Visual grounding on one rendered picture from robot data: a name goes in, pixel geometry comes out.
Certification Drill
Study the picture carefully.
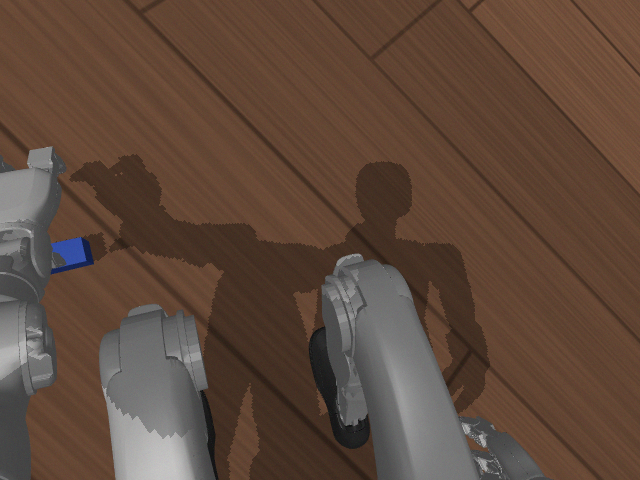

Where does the left robot arm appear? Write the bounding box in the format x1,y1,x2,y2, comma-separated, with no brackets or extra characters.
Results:
0,222,57,480

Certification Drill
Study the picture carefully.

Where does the left robot foot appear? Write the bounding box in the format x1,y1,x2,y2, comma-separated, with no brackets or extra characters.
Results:
200,390,219,480

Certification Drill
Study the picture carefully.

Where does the right robot hand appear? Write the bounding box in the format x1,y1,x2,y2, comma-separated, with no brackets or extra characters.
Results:
458,416,545,480

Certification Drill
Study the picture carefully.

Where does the left robot hand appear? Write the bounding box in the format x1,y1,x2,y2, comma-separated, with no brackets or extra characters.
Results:
0,146,66,269

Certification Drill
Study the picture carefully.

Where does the right robot foot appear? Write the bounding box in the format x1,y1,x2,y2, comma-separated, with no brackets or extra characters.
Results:
309,327,370,449

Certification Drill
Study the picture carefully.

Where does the small box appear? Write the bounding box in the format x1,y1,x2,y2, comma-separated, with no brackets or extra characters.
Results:
50,237,94,275

